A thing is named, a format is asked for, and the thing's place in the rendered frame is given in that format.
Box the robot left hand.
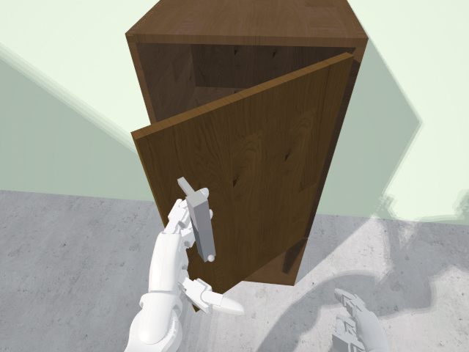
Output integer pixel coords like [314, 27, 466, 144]
[149, 188, 245, 315]

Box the handle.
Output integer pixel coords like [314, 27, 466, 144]
[177, 177, 216, 262]

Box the cupboard door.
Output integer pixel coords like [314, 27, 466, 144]
[130, 52, 354, 312]

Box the robot right hand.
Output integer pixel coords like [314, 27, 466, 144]
[332, 288, 391, 352]

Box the left robot forearm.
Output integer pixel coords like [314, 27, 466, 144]
[124, 291, 182, 352]

